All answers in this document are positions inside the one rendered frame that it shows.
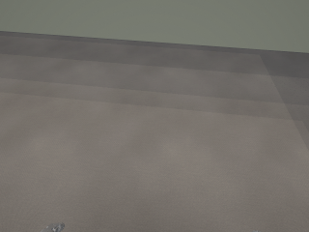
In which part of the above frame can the robot left hand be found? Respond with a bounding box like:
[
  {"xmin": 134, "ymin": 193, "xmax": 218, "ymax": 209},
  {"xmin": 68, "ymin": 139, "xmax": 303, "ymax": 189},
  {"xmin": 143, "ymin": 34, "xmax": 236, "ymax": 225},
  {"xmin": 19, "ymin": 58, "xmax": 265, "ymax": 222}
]
[{"xmin": 41, "ymin": 222, "xmax": 65, "ymax": 232}]

